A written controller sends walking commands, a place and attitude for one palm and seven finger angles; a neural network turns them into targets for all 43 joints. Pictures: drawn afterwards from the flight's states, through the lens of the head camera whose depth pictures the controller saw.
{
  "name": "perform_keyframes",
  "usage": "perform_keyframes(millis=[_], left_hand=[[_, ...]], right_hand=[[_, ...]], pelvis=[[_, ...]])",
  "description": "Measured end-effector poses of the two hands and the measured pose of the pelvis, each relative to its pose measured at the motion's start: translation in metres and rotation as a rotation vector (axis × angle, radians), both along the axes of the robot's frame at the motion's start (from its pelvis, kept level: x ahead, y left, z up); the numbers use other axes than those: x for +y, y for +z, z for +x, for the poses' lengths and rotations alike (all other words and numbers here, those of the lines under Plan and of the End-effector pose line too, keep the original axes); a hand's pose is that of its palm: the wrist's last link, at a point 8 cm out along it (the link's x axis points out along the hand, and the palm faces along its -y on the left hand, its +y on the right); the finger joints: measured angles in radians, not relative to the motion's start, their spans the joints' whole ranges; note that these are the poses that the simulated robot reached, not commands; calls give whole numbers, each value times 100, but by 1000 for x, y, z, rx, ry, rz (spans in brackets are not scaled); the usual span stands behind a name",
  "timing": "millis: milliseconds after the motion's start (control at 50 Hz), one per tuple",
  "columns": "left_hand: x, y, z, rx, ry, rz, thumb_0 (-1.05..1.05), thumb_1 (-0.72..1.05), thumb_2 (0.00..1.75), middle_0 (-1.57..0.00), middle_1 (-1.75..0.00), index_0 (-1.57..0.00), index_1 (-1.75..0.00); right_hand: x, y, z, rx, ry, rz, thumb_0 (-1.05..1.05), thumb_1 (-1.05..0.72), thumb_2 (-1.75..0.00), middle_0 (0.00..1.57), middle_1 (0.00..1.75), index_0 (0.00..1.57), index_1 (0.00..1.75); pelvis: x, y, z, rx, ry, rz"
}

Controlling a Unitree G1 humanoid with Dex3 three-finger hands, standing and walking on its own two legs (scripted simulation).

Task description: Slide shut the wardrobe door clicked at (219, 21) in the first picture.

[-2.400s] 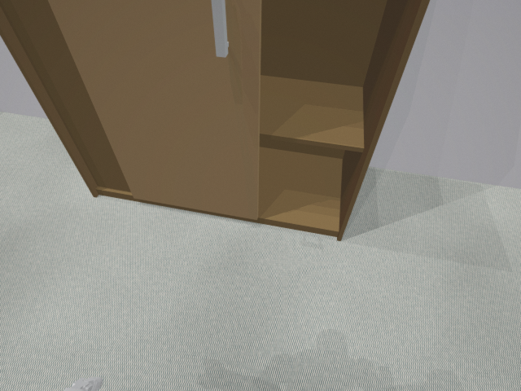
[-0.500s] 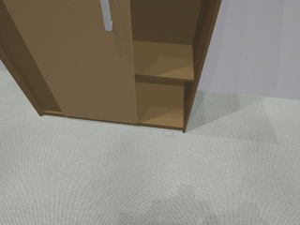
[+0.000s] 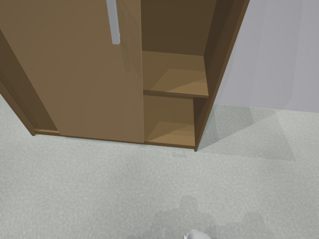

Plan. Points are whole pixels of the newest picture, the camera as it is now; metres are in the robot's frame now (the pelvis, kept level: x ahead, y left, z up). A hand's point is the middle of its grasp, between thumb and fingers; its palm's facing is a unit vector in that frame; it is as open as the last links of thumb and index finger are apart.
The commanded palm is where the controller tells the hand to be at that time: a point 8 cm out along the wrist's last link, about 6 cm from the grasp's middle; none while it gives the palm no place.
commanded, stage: take the last steps up to it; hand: left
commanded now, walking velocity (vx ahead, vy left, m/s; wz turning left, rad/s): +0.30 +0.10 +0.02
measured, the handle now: (114, 13) +0.85 +0.21 +0.18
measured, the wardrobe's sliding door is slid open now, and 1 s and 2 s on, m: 0.38 0.38 0.38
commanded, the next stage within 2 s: come to a stop and stand still in 0.74 s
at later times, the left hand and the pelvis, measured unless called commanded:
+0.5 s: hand (91, 227) +0.19 +0.21 -0.17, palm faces +0.11 -0.97 -0.22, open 7.2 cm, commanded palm none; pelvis +0.18 +0.01 +0.00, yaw +3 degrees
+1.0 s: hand (90, 165) +0.39 +0.26 -0.18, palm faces +0.05 -0.97 -0.23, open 7.3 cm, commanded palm none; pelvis +0.35 +0.07 -0.01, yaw +1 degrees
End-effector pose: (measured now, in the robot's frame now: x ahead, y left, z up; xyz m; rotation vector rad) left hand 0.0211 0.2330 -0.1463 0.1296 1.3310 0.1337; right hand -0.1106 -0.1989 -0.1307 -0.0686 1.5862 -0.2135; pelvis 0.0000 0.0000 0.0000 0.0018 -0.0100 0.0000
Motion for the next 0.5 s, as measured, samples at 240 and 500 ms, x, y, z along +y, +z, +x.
perform_keyframes(millis=[240, 500], left_hand=[[-36, -6, 184, -259, -69, -11, 1, 91, 90, -20, -30, -20, -30], [19, 7, 154, -37, 85, 51, -1, 94, 90, -20, -30, -20, -30]], right_hand=[[8, -29, 74, 81, -45, 78, 1, -90, -90, 21, 30, 20, 30], [-26, -2, 352, -371, 159, -34, 1, -91, -90, 20, 30, 19, 30]], pelvis=[[-14, -26, 96, -18, 16, 9], [10, 0, 181, 0, 44, -14]])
